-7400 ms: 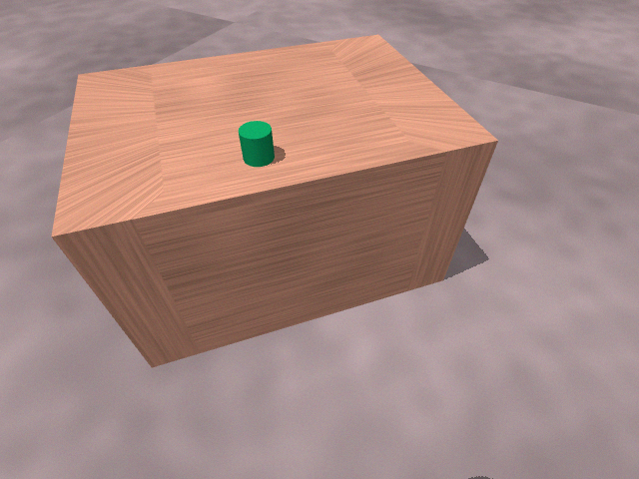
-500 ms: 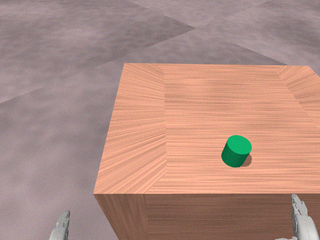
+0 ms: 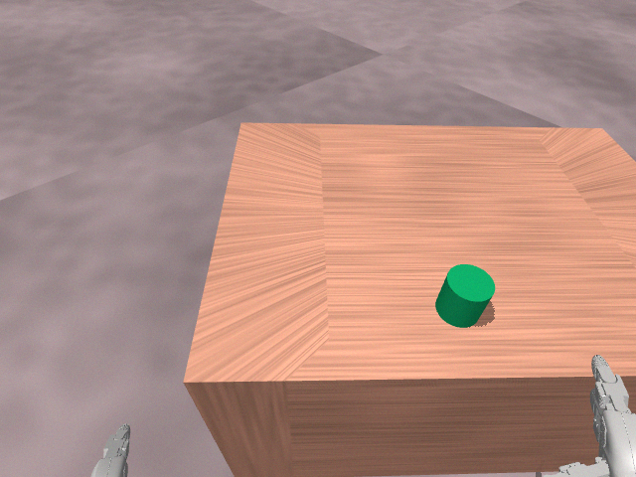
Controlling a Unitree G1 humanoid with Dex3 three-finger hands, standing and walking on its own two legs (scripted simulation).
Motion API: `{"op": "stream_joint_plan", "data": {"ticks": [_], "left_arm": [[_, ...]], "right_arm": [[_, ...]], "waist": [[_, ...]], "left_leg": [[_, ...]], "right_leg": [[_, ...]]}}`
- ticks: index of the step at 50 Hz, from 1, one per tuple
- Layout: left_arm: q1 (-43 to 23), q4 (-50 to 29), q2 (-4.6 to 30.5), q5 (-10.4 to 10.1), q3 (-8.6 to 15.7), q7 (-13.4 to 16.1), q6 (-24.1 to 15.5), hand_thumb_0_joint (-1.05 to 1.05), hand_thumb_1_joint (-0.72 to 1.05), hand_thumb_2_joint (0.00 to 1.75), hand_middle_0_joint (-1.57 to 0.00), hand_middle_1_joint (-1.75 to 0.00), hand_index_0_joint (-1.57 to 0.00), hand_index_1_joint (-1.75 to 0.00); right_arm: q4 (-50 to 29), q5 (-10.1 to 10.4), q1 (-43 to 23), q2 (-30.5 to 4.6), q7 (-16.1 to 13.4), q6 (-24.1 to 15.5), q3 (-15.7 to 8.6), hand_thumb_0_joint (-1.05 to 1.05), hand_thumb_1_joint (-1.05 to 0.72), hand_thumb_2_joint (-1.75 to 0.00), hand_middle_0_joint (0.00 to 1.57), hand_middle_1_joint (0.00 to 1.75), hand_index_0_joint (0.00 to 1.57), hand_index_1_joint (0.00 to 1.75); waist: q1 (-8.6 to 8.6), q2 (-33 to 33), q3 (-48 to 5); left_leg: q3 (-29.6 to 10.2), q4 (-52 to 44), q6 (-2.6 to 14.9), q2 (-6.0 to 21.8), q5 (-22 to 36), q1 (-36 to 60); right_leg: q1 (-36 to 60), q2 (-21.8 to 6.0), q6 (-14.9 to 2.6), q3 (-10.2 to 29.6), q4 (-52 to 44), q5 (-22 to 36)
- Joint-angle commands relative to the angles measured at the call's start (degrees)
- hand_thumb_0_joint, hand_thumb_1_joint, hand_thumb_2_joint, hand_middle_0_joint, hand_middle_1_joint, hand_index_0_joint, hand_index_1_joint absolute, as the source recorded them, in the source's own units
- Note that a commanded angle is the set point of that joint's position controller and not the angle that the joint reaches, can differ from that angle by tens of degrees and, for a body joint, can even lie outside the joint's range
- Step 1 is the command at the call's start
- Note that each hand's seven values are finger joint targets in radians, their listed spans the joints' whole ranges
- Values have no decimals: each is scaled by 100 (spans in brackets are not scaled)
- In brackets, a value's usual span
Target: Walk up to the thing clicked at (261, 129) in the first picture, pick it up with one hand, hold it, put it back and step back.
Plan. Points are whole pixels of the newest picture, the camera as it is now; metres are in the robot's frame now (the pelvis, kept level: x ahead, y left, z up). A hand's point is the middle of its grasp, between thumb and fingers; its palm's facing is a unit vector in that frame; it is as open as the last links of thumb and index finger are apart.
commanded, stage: rise first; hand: right
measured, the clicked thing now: (463, 296) +0.44 -0.26 -0.09
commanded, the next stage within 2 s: go down in 0.32 s
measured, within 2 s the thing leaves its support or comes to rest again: neither
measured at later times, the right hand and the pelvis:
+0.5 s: hand (575, 433) +0.18 -0.28 +0.02, palm faces +0.33 +0.86 -0.39, open 17.2 cm; pelvis +0.00 +0.00 +0.00, yaw +0 degrees
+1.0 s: hand (610, 357) +0.26 -0.34 +0.05, palm faces +0.31 +0.94 -0.14, open 17.4 cm; pelvis -0.01 -0.01 -0.01, yaw +0 degrees
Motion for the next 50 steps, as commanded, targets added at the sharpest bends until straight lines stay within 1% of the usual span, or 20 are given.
{"op": "stream_joint_plan", "data": {"ticks": [1, 2, 4, 7, 11, 13, 16, 19, 20, 21, 22, 23, 24, 25, 26, 27, 31, 35, 42, 50], "left_arm": [[-500, -806, 803, 18, 266, 25, -292, 0, -56, 7, -6, -6, -5, -6], [-466, -727, 604, -1, 139, -1, -290, 0, -56, 7, -6, -6, -5, -7], [-517, -790, 958, 10, 463, 37, -312, 0, -56, 7, -6, -6, -5, -6], [-445, -970, 788, 10, 279, 12, -337, 0, -56, 7, -6, -6, -5, -6], [-475, -922, 1085, 13, 597, 25, -342, 0, -56, 8, -6, -6, -5, -6], [-383, -640, 555, -11, 202, -46, -329, 0, -56, 7, -6, -6, -5, -6], [-574, -711, 734, 2, 308, -34, -359, 0, -56, 8, -6, -6, -5, -7], [-480, -671, 854, 2, 453, -19, -347, 0, -50, 1, -6, -6, -7, -4], [-798, -668, 549, 157, 132, -119, -363, 0, -56, 9, -6, -6, -5, -7], [-685, -869, 1024, -9, 555, -7, -384, 0, -50, 1, -6, -6, -8, -4], [-710, -779, 859, 164, 432, -76, -360, 0, -57, 9, -6, -6, -5, -7], [-509, -854, 1101, 12, 605, -4, -366, 0, -50, 1, -6, -6, -8, -4], [-789, -893, 810, 177, 352, -99, -350, 0, -57, 9, -6, -6, -5, -7], [-499, -911, 895, 14, 489, -24, -357, 0, -50, 1, -6, -6, -7, -5], [-621, -831, 757, 182, 362, -99, -333, 0, -53, 5, -6, -5, -6, -5], [-422, -851, 709, 164, 390, -109, -341, 0, -54, 4, -6, -5, -6, -5], [-530, -966, 923, 146, 532, -85, -280, 0, -54, 4, -6, -5, -6, -5], [-570, -812, 929, 100, 516, -23, -291, 0, -54, 4, -6, -5, -6, -5], [-580, -325, 514, -15, -184, 132, -367, 0, -55, 3, -6, -4, -6, -4], [-648, -1155, 1280, 39, 126, 377, -546, 0, -54, 3, -6, -5, -6, -4]], "right_arm": [[-1257, 5, -396, -1123, -79, -402, -558, 0, 53, -5, 5, 6, 5, 6], [-1251, 7, -388, -1149, -78, -429, -611, 0, 53, -5, 5, 6, 5, 6], [-1241, 21, -333, -1220, -80, -436, -678, 0, 52, -5, 5, 6, 5, 6], [-1383, 17, -337, -1172, -60, -495, -651, 0, 52, -5, 5, 6, 5, 6], [-1245, 31, -345, -1265, -67, -507, -801, 0, 53, -5, 5, 6, 5, 6], [-1339, 35, -255, -1198, -43, -549, -759, 0, 53, -5, 5, 6, 5, 6], [-1442, 38, -346, -1307, -41, -582, -823, 0, 51, -6, 5, 6, 5, 6], [-1240, 22, -116, -1117, -14, -585, -656, 0, 44, -10, 3, 7, 4, 7], [-1828, -55, -199, -588, 55, -741, -524, 0, 46, -7, 5, 6, 5, 6], [-1196, 13, -315, -1521, -47, -648, -1033, 0, 41, -10, 3, 6, 4, 6], [-1968, -72, -356, -867, 27, -798, -734, 0, 45, -7, 5, 6, 5, 6], [-1160, 4, -334, -1647, -58, -691, -1164, 0, 39, -10, 3, 6, 4, 6], [-1707, -90, -150, -795, 32, -820, -732, 0, 46, -7, 5, 6, 5, 6], [-1315, 7, -413, -1559, -48, -752, -1136, 0, 39, -9, 4, 6, 5, 6], [-1715, -63, -254, -761, 31, -879, -743, 0, 47, -9, 3, 6, 4, 6], [-1595, -47, -300, -1013, 44, -923, -1066, 0, 46, -9, 3, 6, 4, 6], [-1188, 50, -669, -1379, 172, -980, -1396, 0, 48, -9, 2, 7, 4, 7], [-737, 323, -1576, -1731, 497, -1134, -1679, 0, 49, -9, 2, 6, 4, 6], [640, 930, -2816, -2351, 1628, -1306, -1980, 0, 51, -7, 3, 6, 4, 6], [1898, 1451, -3794, -3303, 2560, -1383, -2552, 0, 58, -7, 1, 6, 3, 6]], "waist": [[-24, -43, -513], [-67, -63, -427], [8, 69, -475], [-10, 174, -581], [25, 155, -437], [-89, -105, -341], [-48, -32, -365], [13, 114, -436], [12, 44, -671], [-40, 83, -641], [65, -28, -783], [-72, 151, -697], [33, 90, -636], [-79, -2, -665], [71, 40, -603], [7, 6, -714], [85, 130, -559], [191, 17, -473], [181, -164, -798], [185, -116, -1702]], "left_leg": [[95, -451, 39, -98, 1065, -415], [104, -463, 48, -104, 990, -420], [85, -468, 16, -79, 1059, -430], [90, -472, 8, -85, 1186, -331], [94, -523, 40, -97, 881, -410], [80, -516, 55, -79, 901, -403], [65, -519, 24, -71, 929, -433], [81, -502, 7, -71, 1076, -404], [57, -322, 3, -125, 1176, -531], [54, -448, 25, -76, 1117, -324], [65, -279, 13, -134, 1164, -527], [88, -425, 34, -86, 1110, -302], [69, -289, 25, -159, 1102, -542], [81, -413, 52, -105, 1026, -300], [79, -302, 38, -181, 967, -550], [74, -281, 29, -160, 994, -524], [-14, -312, -5, -90, 926, -700], [-99, -310, -26, -52, 858, -887], [-319, -29, -64, 41, 747, -1120], [-25, 402, 44, -158, 1029, -1159]], "right_leg": [[574, 122, -186, -112, -227, 726], [525, 117, -186, -113, -237, 686], [555, 129, -205, -121, -209, 699], [641, 132, -216, -120, -191, 827], [584, 126, -207, -116, -260, 575], [504, 146, -196, -129, -240, 603], [484, 158, -211, -135, -225, 589], [558, 148, -221, -128, -214, 698], [506, 149, -210, -36, -76, 776], [598, 141, -203, -111, -173, 789], [613, 131, -194, -17, -80, 776], [613, 132, -200, -84, -168, 812], [520, 127, -186, -14, -82, 760], [574, 128, -187, -88, -194, 734], [454, 116, -183, -9, -108, 626], [480, 124, -196, -18, -78, 654], [384, 197, -208, -51, 15, 528], [312, 218, -235, -15, 113, 388], [-117, 200, -246, 94, 459, 282], [-186, 101, -231, 199, 694, 530]]}}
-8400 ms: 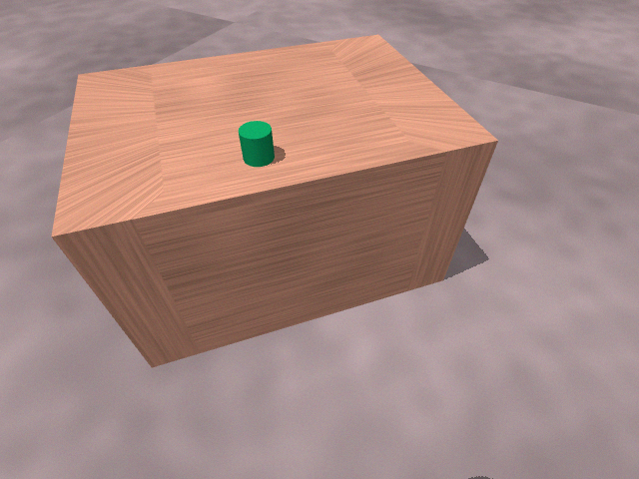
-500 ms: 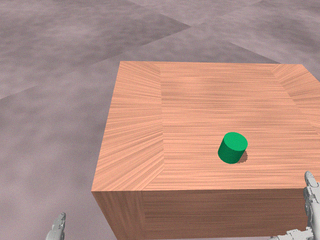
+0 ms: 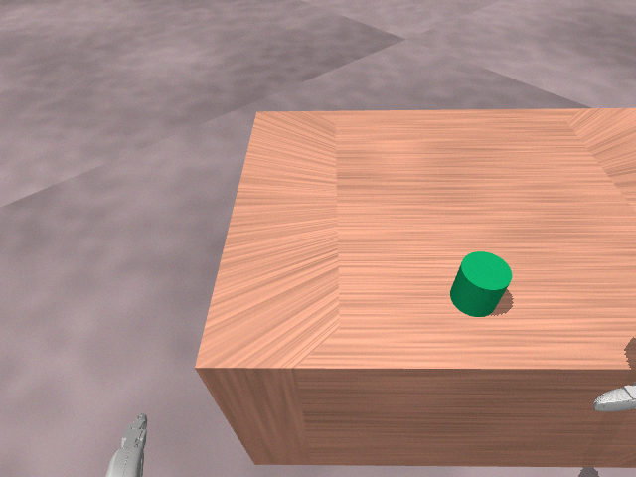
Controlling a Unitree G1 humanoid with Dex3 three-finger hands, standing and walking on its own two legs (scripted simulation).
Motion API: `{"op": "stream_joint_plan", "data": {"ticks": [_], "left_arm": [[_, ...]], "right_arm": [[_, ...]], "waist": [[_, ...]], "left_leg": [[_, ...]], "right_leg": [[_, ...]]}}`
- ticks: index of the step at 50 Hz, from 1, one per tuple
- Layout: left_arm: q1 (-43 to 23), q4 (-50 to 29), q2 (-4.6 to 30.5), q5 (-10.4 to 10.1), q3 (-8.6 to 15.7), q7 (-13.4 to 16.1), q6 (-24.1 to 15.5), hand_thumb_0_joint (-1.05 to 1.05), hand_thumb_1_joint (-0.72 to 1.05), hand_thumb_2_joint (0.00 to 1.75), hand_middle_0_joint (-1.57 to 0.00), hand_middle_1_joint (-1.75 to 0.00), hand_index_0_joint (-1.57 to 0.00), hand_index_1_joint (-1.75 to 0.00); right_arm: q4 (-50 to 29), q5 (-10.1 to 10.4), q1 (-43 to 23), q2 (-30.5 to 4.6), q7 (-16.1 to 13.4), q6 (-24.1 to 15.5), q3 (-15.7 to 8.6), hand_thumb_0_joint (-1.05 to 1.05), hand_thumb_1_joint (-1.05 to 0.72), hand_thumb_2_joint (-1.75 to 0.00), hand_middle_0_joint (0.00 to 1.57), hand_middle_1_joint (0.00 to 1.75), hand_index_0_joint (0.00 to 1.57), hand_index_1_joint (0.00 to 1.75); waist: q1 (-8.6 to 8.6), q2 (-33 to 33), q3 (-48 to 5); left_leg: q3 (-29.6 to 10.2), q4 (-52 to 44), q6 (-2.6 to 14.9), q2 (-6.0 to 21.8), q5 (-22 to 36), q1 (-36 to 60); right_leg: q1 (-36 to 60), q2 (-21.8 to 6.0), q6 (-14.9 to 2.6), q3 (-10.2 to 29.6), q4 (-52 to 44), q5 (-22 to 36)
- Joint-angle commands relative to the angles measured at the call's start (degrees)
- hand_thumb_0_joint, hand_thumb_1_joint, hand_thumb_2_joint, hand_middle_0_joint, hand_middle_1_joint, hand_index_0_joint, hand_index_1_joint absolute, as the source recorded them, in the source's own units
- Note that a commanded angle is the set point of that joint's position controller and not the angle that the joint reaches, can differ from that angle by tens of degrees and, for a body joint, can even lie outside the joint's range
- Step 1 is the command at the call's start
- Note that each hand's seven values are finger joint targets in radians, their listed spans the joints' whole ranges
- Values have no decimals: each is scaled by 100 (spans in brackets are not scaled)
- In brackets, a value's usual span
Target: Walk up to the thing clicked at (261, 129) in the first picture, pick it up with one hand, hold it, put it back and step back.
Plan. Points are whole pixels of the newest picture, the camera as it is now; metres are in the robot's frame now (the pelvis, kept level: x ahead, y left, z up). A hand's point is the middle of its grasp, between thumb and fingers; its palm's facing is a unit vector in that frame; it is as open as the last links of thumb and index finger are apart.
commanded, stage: go down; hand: right
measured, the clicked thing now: (479, 284) +0.46 -0.25 -0.08
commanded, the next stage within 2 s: none
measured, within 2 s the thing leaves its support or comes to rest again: neither
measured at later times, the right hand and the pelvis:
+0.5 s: hand out of the picture +0.30 -0.38 +0.06, palm faces +0.27 +0.96 -0.01, open 17.4 cm; pelvis +0.00 -0.02 -0.01, yaw +1 degrees
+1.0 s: hand out of the picture +0.33 -0.41 +0.06, palm faces +0.26 +0.97 +0.02, open 17.6 cm; pelvis +0.00 -0.02 -0.03, yaw +1 degrees
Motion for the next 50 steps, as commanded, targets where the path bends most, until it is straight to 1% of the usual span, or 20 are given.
{"op": "stream_joint_plan", "data": {"ticks": [1, 3, 5, 7, 9, 10, 12, 14, 16, 19, 20, 23, 25, 26, 28, 30, 34, 36, 41, 50], "left_arm": [[-387, -1223, 1239, 32, 420, 166, -374, 0, -54, 3, -6, -5, -6, -4], [-277, -837, 737, -3, 27, 114, -380, 0, -53, 3, -6, -5, -6, -4], [-506, -1067, 1086, 20, 265, 198, -467, 0, -53, 3, -6, -5, -6, -5], [-271, -891, 917, 62, 67, 187, -496, 0, -53, 3, -6, -6, -6, -5], [-293, -794, 1079, 71, 214, 236, -550, 0, -54, 4, -6, -6, -7, -5], [-175, -590, 947, 74, 102, 228, -546, 0, -53, 3, -6, -6, -7, -5], [-479, -1035, 1150, 94, 147, 272, -626, 0, -54, 4, -6, -6, -7, -5], [-118, -621, 932, 93, 26, 286, -604, 0, -54, 3, -6, -6, -7, -5], [-472, -1125, 1318, 92, 289, 365, -702, 0, -54, 4, -6, -6, -6, -5], [-242, -1023, 1015, 76, -30, 348, -713, 0, -54, 4, -6, -6, -6, -5], [173, -409, 781, 79, -68, 347, -688, 0, -54, 4, -6, -6, -6, -5], [-138, -769, 1077, 93, 95, 400, -799, 0, -53, 3, -6, -6, -6, -5], [-349, -1111, 1002, 89, -111, 403, -867, 0, -53, 4, -6, -6, -6, -5], [79, -552, 809, 92, -162, 393, -844, 0, -53, 4, -6, -6, -6, -5], [-127, -999, 1059, 96, -53, 414, -926, 0, -53, 4, -5, -6, -6, -5], [68, -791, 973, 127, -124, 401, -930, 0, -54, 4, -5, -6, -6, -5], [-110, -1275, 1201, 121, -50, 413, -1014, 0, -54, 4, -5, -6, -6, -5], [-30, -1537, 1040, 106, -259, 395, -1042, 0, -54, 5, -5, -6, -6, -5], [110, -1362, 1260, 166, -38, 424, -1051, 0, -55, 5, -5, -6, -5, -6], [223, -1686, 1266, 166, -90, 427, -1052, 0, -57, 7, -5, -5, -5, -6]], "right_arm": [[-521, 347, -1468, -2226, 382, -453, -834, 0, 56, -7, 2, 6, 4, 6], [-98, 373, -1392, -2017, 557, -481, -679, 0, 57, -7, 2, 6, 3, 6], [-80, 400, -1625, -2322, 641, -531, -841, 0, 59, -8, 1, 6, 3, 6], [-106, 432, -1833, -2273, 757, -580, -761, 0, 58, -8, 1, 6, 3, 6], [-163, 453, -1942, -2514, 811, -619, -883, 0, 56, -8, 1, 6, 3, 6], [35, 446, -1846, -2296, 847, -593, -733, 0, 55, -8, 2, 6, 3, 6], [-232, 452, -2071, -2568, 853, -643, -915, 0, 52, -8, 2, 6, 3, 6], [-101, 474, -2101, -2474, 899, -625, -834, 0, 51, -8, 2, 6, 3, 6], [-187, 468, -2236, -2658, 895, -626, -938, 0, 49, -7, 3, 6, 4, 6], [-211, 513, -2444, -2744, 947, -649, -1001, 0, 48, -7, 3, 5, 4, 5], [262, 499, -2201, -2577, 1007, -584, -873, 0, 48, -7, 3, 5, 4, 5], [179, 598, -2668, -2910, 1129, -603, -1053, 0, 52, -7, 3, 6, 4, 6], [239, 651, -2902, -3160, 1228, -628, -1221, 0, 55, -6, 3, 6, 4, 6], [580, 651, -2764, -2837, 1333, -591, -969, 0, 55, -7, 3, 6, 4, 6], [578, 629, -2928, -3223, 1410, -584, -1137, 0, 56, -6, 3, 5, 4, 5], [774, 578, -2989, -3195, 1497, -512, -1045, 0, 56, -6, 3, 6, 4, 6], [847, 589, -3122, -3620, 1535, -440, -1298, 0, 58, -6, 3, 5, 4, 5], [987, 613, -3158, -3515, 1572, -404, -1269, 0, 56, -5, 3, 5, 4, 5], [987, 487, -3234, -3908, 1548, -319, -1428, 0, 57, -5, 3, 5, 4, 5], [959, 431, -3456, -4009, 1556, -249, -1466, 0, 55, -6, 4, 5, 4, 5]], "waist": [[-101, -422, -1279], [-166, -661, -920], [-143, -566, -1340], [-101, -728, -1488], [-116, -938, -1624], [-81, -977, -1510], [-126, -898, -1786], [-60, -953, -1643], [20, -799, -1822], [-16, -880, -1515], [32, -1026, -1267], [163, -836, -1468], [117, -720, -1623], [189, -860, -1454], [195, -915, -1704], [235, -961, -1673], [170, -957, -1930], [155, -828, -1993], [121, -1081, -2129], [228, -1084, -2235]], "left_leg": [[-21, -311, 93, -172, 1190, -274], [-58, -262, 118, -162, 885, -477], [-95, -181, 116, -158, 927, -492], [-63, -81, 134, -200, 959, -613], [-43, 20, 148, -225, 943, -770], [-55, 2, 153, -233, 862, -837], [-26, 24, 147, -252, 886, -730], [-28, 12, 153, -261, 817, -850], [-29, 9, 135, -254, 887, -798], [-13, -9, 147, -269, 704, -859], [-43, 5, 144, -245, 622, -1014], [-104, 23, 103, -199, 608, -1062], [-102, 110, 91, -191, 743, -1008], [-97, 247, 99, -209, 739, -1297], [-77, 342, 103, -208, 767, -1337], [-113, 408, 108, -200, 542, -1556], [-87, 522, 122, -225, 492, -1573], [-47, 571, 113, -258, 492, -1563], [-78, 751, 129, -257, 597, -1720], [-43, 830, 137, -316, 557, -1891]], "right_leg": [[787, 107, -165, 155, -190, 777], [447, 121, -146, 114, -132, 539], [525, 98, -153, 127, 4, 601], [571, 53, -129, 163, 99, 733], [671, -6, -88, 200, 201, 935], [628, 3, -87, 183, 191, 854], [717, -48, -67, 232, 219, 923], [604, -33, -74, 220, 231, 805], [730, -43, -81, 228, 238, 825], [465, -60, -61, 242, 164, 497], [323, -13, -76, 194, 191, 331], [236, 21, -142, 189, 275, 128], [195, 15, -154, 200, 411, 276], [168, -2, -139, 217, 478, 356], [220, -29, -131, 231, 607, 481], [41, -14, -144, 240, 697, 189], [-37, -25, -130, 270, 775, 142], [-45, -49, -128, 302, 824, 193], [-170, -50, -109, 314, 1015, 487], [-72, -105, -90, 377, 1094, 570]]}}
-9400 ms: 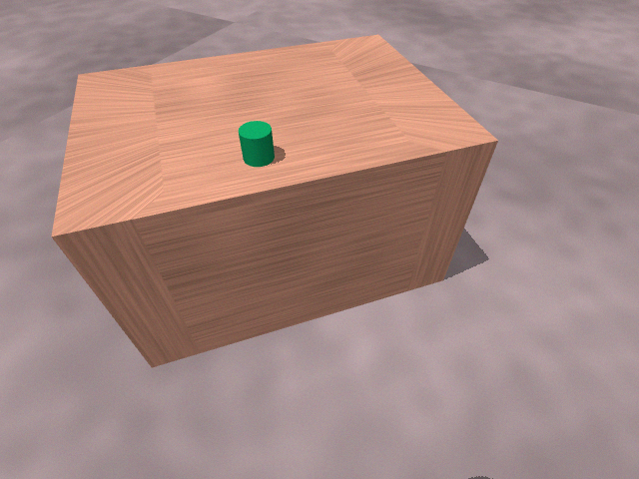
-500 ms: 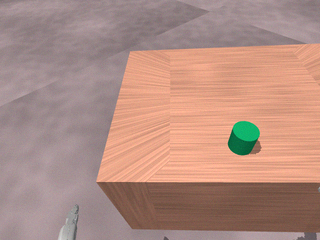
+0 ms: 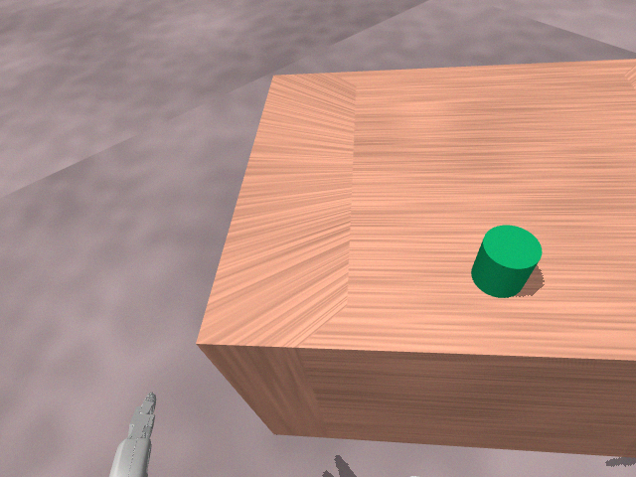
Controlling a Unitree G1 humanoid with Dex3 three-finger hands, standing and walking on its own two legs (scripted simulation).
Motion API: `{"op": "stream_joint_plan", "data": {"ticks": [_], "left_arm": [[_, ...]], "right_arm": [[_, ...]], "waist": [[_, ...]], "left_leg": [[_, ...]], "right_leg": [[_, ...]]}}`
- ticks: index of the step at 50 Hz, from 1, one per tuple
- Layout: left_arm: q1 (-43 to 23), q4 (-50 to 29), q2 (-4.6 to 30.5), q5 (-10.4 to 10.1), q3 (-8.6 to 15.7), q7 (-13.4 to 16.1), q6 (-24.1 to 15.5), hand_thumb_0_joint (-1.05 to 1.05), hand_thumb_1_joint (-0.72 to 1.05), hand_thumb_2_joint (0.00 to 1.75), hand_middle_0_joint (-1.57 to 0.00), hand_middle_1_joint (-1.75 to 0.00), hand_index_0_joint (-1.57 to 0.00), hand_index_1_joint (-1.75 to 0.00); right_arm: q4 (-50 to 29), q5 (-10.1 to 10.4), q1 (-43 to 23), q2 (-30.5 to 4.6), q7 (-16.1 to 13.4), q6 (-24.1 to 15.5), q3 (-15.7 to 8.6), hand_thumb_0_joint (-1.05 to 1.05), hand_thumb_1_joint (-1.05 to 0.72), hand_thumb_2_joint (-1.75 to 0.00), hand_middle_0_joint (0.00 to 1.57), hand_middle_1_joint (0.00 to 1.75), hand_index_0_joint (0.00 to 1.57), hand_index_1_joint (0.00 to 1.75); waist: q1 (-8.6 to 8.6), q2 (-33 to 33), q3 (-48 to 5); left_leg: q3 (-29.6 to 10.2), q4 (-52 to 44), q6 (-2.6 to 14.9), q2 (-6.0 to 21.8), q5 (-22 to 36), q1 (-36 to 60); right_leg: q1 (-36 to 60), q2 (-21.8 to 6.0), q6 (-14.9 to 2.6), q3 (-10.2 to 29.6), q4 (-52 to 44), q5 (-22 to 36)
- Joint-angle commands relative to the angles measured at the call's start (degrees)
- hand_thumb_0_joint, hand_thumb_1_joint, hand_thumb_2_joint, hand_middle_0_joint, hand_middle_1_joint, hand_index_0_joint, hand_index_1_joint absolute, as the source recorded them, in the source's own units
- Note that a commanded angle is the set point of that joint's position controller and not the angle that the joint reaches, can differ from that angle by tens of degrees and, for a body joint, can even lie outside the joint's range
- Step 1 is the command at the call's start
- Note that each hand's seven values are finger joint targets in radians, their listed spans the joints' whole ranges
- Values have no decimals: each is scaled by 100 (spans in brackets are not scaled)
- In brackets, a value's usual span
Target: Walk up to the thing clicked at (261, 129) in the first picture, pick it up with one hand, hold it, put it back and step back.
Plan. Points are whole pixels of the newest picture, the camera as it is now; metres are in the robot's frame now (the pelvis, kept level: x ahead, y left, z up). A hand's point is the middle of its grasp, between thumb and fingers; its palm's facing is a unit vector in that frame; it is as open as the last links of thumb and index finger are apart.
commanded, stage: go down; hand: right
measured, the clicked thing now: (504, 262) +0.45 -0.24 -0.05
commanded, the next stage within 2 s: approach in 1.48 s
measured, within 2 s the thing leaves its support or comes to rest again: neither
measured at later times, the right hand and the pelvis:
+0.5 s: hand out of the picture +0.34 -0.42 +0.10, palm faces +0.30 +0.95 +0.02, open 17.6 cm; pelvis +0.00 +0.00 -0.01, yaw +0 degrees
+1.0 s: hand out of the picture +0.36 -0.43 +0.09, palm faces +0.30 +0.95 +0.02, open 17.5 cm; pelvis +0.01 -0.01 -0.01, yaw +0 degrees
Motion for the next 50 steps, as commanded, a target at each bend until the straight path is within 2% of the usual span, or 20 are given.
{"op": "stream_joint_plan", "data": {"ticks": [1, 7, 9, 10, 12, 13, 15, 16, 20, 23, 24, 27, 29, 30, 34, 35, 36, 41, 48, 50], "left_arm": [[-39, -836, 1019, -17, 450, 72, -265, 0, -56, 6, -5, -5, -5, -6], [223, -653, 823, -6, 339, 44, -271, 0, -55, 6, -5, -5, -5, -5], [36, -928, 1067, 8, 538, 70, -329, 0, -56, 6, -5, -5, -5, -6], [53, -819, 946, 20, 385, 71, -317, 0, -56, 6, -5, -5, -5, -6], [-311, -1383, 1079, 4, 448, 84, -371, 0, -56, 6, -5, -5, -5, -6], [47, -1014, 1190, 22, 608, 107, -336, 0, -56, 6, -5, -6, -5, -6], [-87, -1120, 1081, 19, 451, 85, -311, 0, -57, 7, -5, -5, -5, -6], [-186, -1213, 842, 21, 175, 59, -317, 0, -57, 7, -5, -5, -5, -6], [385, -889, 973, 42, 379, 67, -252, 0, -56, 6, -5, -5, -5, -5], [-174, -1551, 1194, 25, 515, 85, -324, 0, -56, 6, -5, -5, -5, -5], [271, -1105, 1149, 41, 562, 78, -267, 0, -56, 6, -5, -5, -5, -5], [-160, -1516, 836, 27, 174, 49, -320, 0, -56, 6, -5, -5, -5, -5], [132, -1325, 1032, 42, 410, 70, -281, 0, -56, 6, -5, -5, -5, -5], [195, -1280, 899, 54, 228, 55, -277, 0, -55, 6, -5, -5, -5, -5], [-3, -1562, 1166, 70, 460, 86, -312, 0, -56, 6, -5, -5, -5, -5], [373, -1172, 1180, 72, 543, 95, -266, 0, -56, 6, -5, -5, -5, -5], [39, -1586, 1111, 68, 381, 83, -292, 0, -56, 6, -5, -5, -4, -5], [211, -1239, 908, 47, 285, 50, -248, 0, -55, 6, -5, -5, -5, -5], [289, -1384, 1044, 58, 421, 56, -217, 0, -56, 6, -5, -5, -5, -5], [-125, -1877, 1110, 29, 432, 55, -263, 0, -56, 6, -5, -5, -4, -5]], "right_arm": [[-1157, 97, -1459, -2447, -6, -268, -315, 0, 55, -6, 4, 5, 4, 5], [-1147, 85, -1624, -2420, -5, -215, -250, 0, 56, -6, 3, 5, 4, 5], [-1099, 75, -1643, -2554, -13, -209, -353, 0, 56, -7, 3, 5, 4, 5], [-1107, 75, -1676, -2585, -3, -192, -377, 0, 57, -7, 3, 6, 4, 6], [-1088, 76, -1770, -2732, 19, -215, -461, 0, 59, -6, 3, 6, 4, 6], [-998, 36, -1717, -2752, 11, -197, -442, 0, 56, -7, 3, 5, 4, 5], [-990, 13, -1793, -2776, 43, -195, -451, 0, 56, -6, 4, 5, 4, 5], [-970, 31, -1940, -2791, 59, -219, -457, 0, 55, -6, 4, 5, 4, 5], [-807, -58, -1843, -2870, 71, -160, -407, 0, 55, -6, 4, 5, 4, 5], [-910, -37, -2035, -3010, 40, -157, -511, 0, 57, -6, 3, 6, 4, 6], [-689, -88, -1919, -3050, 20, -132, -508, 0, 56, -7, 3, 6, 4, 6], [-720, -94, -2107, -2959, 41, -163, -449, 0, 57, -7, 4, 6, 4, 6], [-607, -120, -1995, -3123, 33, -164, -521, 0, 57, -7, 3, 6, 4, 6], [-611, -97, -2055, -3086, 75, -170, -476, 0, 58, -7, 3, 6, 4, 6], [-726, -111, -2214, -3133, 56, -158, -502, 0, 57, -7, 4, 6, 4, 6], [-712, -128, -2184, -3070, 68, -148, -446, 0, 58, -7, 3, 6, 4, 6], [-775, -151, -2211, -3149, 51, -139, -494, 0, 58, -6, 3, 6, 4, 6], [-731, -172, -2117, -3217, -25, -115, -557, 0, 55, -7, 4, 6, 4, 6], [-751, -137, -1944, -2865, 40, -91, -388, 0, 53, -7, 4, 6, 5, 6], [-977, -119, -2198, -3024, 9, -117, -479, 0, 54, -7, 4, 5, 5, 5]], "waist": [[-112, -1282, -1581], [-35, -1386, -1367], [2, -1240, -1652], [-50, -1229, -1672], [-29, -1159, -1862], [-9, -1241, -1819], [-66, -1311, -1952], [-113, -1375, -1797], [-11, -1464, -1719], [-18, -1226, -1859], [23, -1335, -1633], [5, -1254, -1727], [1, -1439, -1799], [36, -1350, -1645], [46, -1449, -1964], [70, -1522, -2057], [31, -1560, -2114], [-63, -1585, -1779], [1, -1549, -2027], [-1, -1558, -2129]], "left_leg": [[-15, -522, 269, -181, 953, -199], [-29, -514, 266, -169, 816, -342], [-66, -484, 246, -141, 1047, -209], [-41, -427, 244, -145, 1177, -211], [-20, -375, 235, -150, 1267, -226], [-30, -355, 236, -141, 1304, -213], [21, -299, 258, -178, 1167, -355], [31, -291, 261, -185, 1132, -394], [-9, -310, 270, -171, 1038, -429], [6, -314, 267, -178, 1079, -316], [-12, -318, 265, -167, 1013, -418], [9, -268, 273, -185, 979, -462], [-17, -243, 281, -171, 1007, -460], [12, -233, 271, -188, 939, -569], [28, -199, 287, -198, 969, -531], [42, -160, 286, -212, 1000, -658], [62, -165, 298, -228, 995, -663], [54, -247, 297, -200, 894, -516], [103, -199, 310, -255, 1029, -601], [94, -210, 315, -252, 1008, -563]], "right_leg": [[1901, 68, 35, 311, -749, 1214], [1687, 93, 21, 282, -739, 837], [1774, 116, -5, 264, -593, 1041], [1731, 121, -4, 277, -533, 1241], [1833, 99, 3, 317, -446, 1486], [1856, 113, -10, 298, -422, 1524], [1931, 73, 33, 376, -443, 1723], [1831, 60, 55, 378, -424, 1751], [1758, 101, 20, 320, -441, 1337], [1706, 91, 10, 341, -445, 1240], [1599, 114, 4, 314, -439, 1097], [1494, 88, 21, 347, -407, 1115], [1608, 96, 20, 322, -370, 1171], [1490, 91, 19, 336, -362, 1038], [1666, 78, 39, 366, -335, 1201], [1873, 51, 64, 393, -311, 1470], [1873, 41, 79, 426, -313, 1607], [1602, 73, 56, 380, -404, 1130], [1947, 9, 100, 464, -356, 1873], [2019, -24, 119, 507, -391, 1803]]}}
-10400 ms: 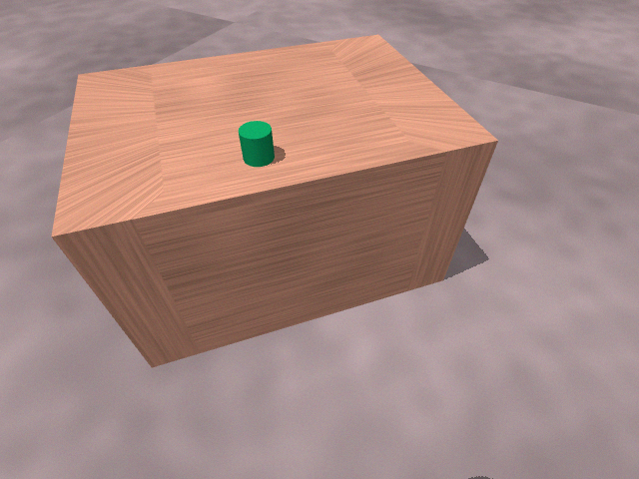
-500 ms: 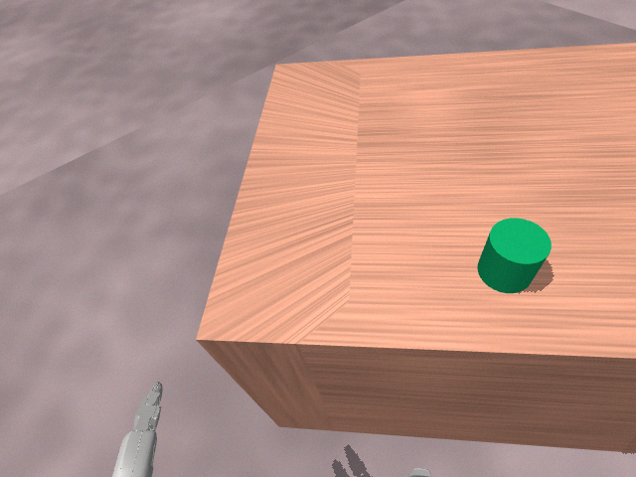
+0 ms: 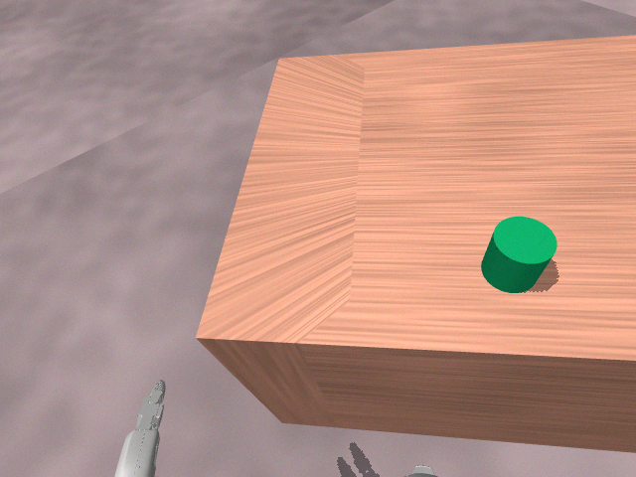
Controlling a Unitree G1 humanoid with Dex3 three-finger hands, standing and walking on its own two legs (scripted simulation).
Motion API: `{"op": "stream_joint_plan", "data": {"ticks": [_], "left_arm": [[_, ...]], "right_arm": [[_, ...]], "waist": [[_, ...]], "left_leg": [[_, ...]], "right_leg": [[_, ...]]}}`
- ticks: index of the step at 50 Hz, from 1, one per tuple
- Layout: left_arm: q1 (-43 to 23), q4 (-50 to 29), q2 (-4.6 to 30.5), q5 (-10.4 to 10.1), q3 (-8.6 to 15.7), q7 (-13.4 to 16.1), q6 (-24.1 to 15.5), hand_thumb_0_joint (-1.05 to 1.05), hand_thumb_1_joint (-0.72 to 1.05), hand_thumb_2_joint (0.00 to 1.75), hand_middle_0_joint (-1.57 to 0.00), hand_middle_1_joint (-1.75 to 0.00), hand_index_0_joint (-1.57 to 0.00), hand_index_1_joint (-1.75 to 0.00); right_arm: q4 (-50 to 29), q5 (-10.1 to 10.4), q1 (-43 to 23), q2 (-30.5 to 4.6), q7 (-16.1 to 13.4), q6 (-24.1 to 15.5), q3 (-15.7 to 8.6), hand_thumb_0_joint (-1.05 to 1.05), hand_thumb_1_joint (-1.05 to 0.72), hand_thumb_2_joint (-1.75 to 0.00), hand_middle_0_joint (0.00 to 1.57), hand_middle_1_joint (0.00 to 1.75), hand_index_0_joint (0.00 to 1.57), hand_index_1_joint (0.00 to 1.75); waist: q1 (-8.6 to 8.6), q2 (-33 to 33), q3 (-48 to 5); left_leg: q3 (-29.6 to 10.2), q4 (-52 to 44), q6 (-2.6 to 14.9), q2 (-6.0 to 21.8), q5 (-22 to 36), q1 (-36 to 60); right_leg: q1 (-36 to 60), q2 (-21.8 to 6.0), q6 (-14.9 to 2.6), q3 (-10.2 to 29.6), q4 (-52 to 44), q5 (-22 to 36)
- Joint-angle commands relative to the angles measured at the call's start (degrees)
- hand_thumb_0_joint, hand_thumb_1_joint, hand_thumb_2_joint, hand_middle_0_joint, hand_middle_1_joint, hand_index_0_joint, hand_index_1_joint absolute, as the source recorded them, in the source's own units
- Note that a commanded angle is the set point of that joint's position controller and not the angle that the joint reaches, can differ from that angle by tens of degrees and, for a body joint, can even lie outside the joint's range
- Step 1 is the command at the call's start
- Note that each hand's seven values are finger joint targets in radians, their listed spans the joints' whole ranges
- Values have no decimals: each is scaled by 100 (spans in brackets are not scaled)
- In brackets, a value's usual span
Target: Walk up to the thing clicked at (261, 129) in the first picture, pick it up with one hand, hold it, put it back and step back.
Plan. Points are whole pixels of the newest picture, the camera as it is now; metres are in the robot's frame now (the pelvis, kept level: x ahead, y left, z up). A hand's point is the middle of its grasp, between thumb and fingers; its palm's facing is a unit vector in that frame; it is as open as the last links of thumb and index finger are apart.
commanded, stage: go down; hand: right
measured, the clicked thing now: (516, 255) +0.45 -0.23 -0.04
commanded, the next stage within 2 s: approach in 0.48 s
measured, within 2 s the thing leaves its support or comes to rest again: neither
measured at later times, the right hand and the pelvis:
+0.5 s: hand out of the picture +0.35 -0.42 +0.11, palm faces +0.31 +0.95 +0.02, open 17.5 cm; pelvis +0.00 +0.01 +0.00, yaw -1 degrees
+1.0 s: hand out of the picture +0.38 -0.35 +0.02, palm faces +0.23 +0.97 +0.07, open 17.6 cm; pelvis -0.01 +0.01 -0.02, yaw +0 degrees
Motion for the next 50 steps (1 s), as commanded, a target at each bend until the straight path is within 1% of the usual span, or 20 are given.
{"op": "stream_joint_plan", "data": {"ticks": [1, 3, 5, 6, 9, 12, 16, 17, 23, 25, 27, 30, 33, 36, 40, 43, 45, 46, 49, 50], "left_arm": [[55, -835, 1099, -34, 579, 79, -248, 0, -56, 6, -5, -5, -5, -5], [110, -640, 944, -43, 409, 40, -213, 0, -56, 6, -5, -5, -5, -5], [-215, -1114, 1186, -42, 669, 82, -280, 0, -55, 5, -5, -5, -5, -5], [126, -793, 1189, -18, 677, 95, -240, 0, -55, 6, -5, -5, -5, -5], [70, -788, 874, -39, 382, 36, -248, 0, -55, 5, -5, -5, -5, -5], [141, -658, 963, -27, 483, 59, -252, 0, -55, 5, -5, -5, -5, -5], [-166, -1118, 1123, -28, 515, 69, -299, 0, -55, 5, -5, -5, -5, -5], [-51, -1117, 1200, -37, 635, 91, -287, 0, -55, 5, -5, -5, -5, -5], [-183, -1100, 1041, -45, 460, 94, -269, 0, -55, 6, -5, -5, -5, -5], [332, -387, 1001, -25, 530, 77, -196, 0, -55, 6, -5, -5, -5, -5], [-362, -1244, 1087, -34, 510, 77, -284, 0, -55, 5, -5, -5, -5, -5], [272, -829, 1048, -33, 504, 60, -196, 0, -56, 4, -5, -5, -5, -5], [-128, -1123, 998, -29, 450, 43, -244, 0, -57, 5, -5, -5, -5, -5], [-47, -712, 901, 1, 469, 5, -252, 0, -57, 4, -5, -5, -5, -5], [-235, -1097, 1137, 44, 663, -7, -339, 0, -56, 4, -6, -5, -6, -5], [193, -992, 1093, 51, 743, -52, -294, 0, -54, 3, -6, -5, -6, -5], [-321, -1738, 1337, 68, 942, -60, -349, 0, -53, 3, -6, -5, -6, -5], [333, -1052, 1207, 102, 939, -85, -241, 0, -53, 3, -6, -5, -6, -5], [145, -1799, 976, 138, 802, -208, -220, 0, -53, 3, -5, -5, -6, -5], [552, -1502, 954, 182, 860, -219, -157, 0, -52, 3, -5, -5, -6, -4]], "right_arm": [[-1295, 152, -1459, -2332, -15, -313, -234, 0, 54, -7, 4, 6, 5, 6], [-1103, 174, -1405, -2250, -8, -295, -186, 0, 54, -7, 4, 6, 5, 6], [-1453, 148, -1811, -2552, -52, -388, -308, 0, 53, -7, 4, 6, 5, 6], [-1230, 98, -1628, -2638, -64, -356, -373, 0, 54, -8, 4, 6, 4, 6], [-1297, 130, -1671, -2502, -24, -364, -303, 0, 55, -8, 4, 6, 4, 6], [-981, 144, -1477, -2491, -7, -314, -283, 0, 55, -8, 4, 6, 4, 6], [-1204, 183, -1454, -2586, 55, -281, -406, 0, 55, -8, 4, 6, 5, 6], [-1245, 166, -1599, -2677, 65, -295, -426, 0, 57, -8, 3, 6, 4, 6], [-1276, 153, -1656, -2521, 28, -278, -304, 0, 54, -8, 4, 6, 5, 6], [-962, 116, -1291, -2513, 39, -242, -305, 0, 55, -8, 4, 6, 5, 6], [-1303, 149, -1570, -2544, 43, -303, -348, 0, 53, -8, 4, 6, 5, 6], [-1113, 126, -1215, -2562, 67, -278, -398, 0, 55, -6, 3, 5, 4, 5], [-1381, 210, -1601, -2294, 53, -315, -241, 0, 55, -6, 3, 5, 4, 5], [-1013, 193, -1521, -1704, 32, -306, 159, 0, 54, -5, 4, 5, 4, 5], [-1092, 177, -1778, -1454, -58, -470, 302, 0, 56, -6, 3, 5, 4, 5], [-858, 192, -1809, -964, -180, -623, 567, 0, 56, -6, 3, 5, 4, 5], [-1146, 168, -2153, -1024, -384, -835, 526, 0, 57, -6, 3, 5, 4, 5], [-925, 82, -2071, -1114, -485, -884, 483, 0, 58, -7, 2, 5, 4, 5], [-1046, -46, -2166, -1091, -767, -1157, 414, 0, 59, -7, 2, 6, 3, 6], [-862, -97, -2139, -1034, -848, -1229, 405, 0, 59, -8, 1, 6, 3, 6]], "waist": [[-158, -1587, -1924], [-157, -1411, -1520], [-96, -1539, -1810], [-135, -1527, -1832], [-164, -1600, -1771], [-114, -1454, -1453], [-214, -1320, -1988], [-111, -1331, -2128], [-195, -1425, -1816], [-188, -1484, -1586], [-187, -1332, -2049], [-217, -1538, -1971], [-134, -1414, -1898], [-9, -1295, -1283], [136, -1137, -1803], [272, -958, -1649], [264, -826, -2019], [220, -1112, -1833], [107, -1196, -2095], [167, -1205, -1982]], "left_leg": [[28, -484, 345, -205, 1167, -117], [50, -520, 339, -213, 972, -204], [3, -506, 339, -176, 1061, -97], [5, -482, 337, -173, 1139, -90], [-22, -501, 321, -153, 1184, -34], [-40, -479, 312, -147, 1105, -144], [-10, -419, 314, -161, 1333, 97], [-32, -404, 300, -150, 1401, 71], [-25, -419, 324, -151, 1264, -7], [-5, -406, 326, -152, 1222, -138], [-4, -362, 319, -164, 1425, 41], [9, -378, 320, -165, 1432, -2], [4, -378, 321, -179, 1367, -114], [-50, -339, 322, -159, 948, -497], [-65, -171, 295, -154, 894, -593], [-33, -80, 270, -175, 667, -931], [0, 57, 268, -191, 726, -901], [-18, 147, 286, -192, 657, -1104], [-68, 360, 288, -187, 765, -1124], [-48, 461, 291, -209, 741, -1265]], "right_leg": [[2535, 45, 140, 346, -791, 1937], [2187, 43, 125, 375, -874, 1572], [2317, 49, 122, 333, -865, 1407], [2340, 85, 115, 294, -814, 1529], [2288, 127, 75, 257, -756, 1544], [1992, 136, 60, 224, -749, 1208], [2140, 139, 62, 266, -685, 1574], [2251, 137, 58, 275, -632, 1679], [2144, 142, 61, 271, -698, 1566], [2060, 142, 71, 276, -701, 1610], [2236, 112, 81, 308, -652, 1898], [2405, 136, 104, 286, -641, 2113], [2311, 107, 94, 303, -645, 2018], [1846, 105, 61, 248, -651, 1136], [1851, 119, 27, 284, -480, 951], [1783, 109, 22, 323, -417, 735], [1797, 76, 46, 375, -331, 778], [1704, 88, 53, 346, -298, 820], [1540, 98, 82, 295, -33, 1024], [1408, 92, 94, 281, 54, 1032]]}}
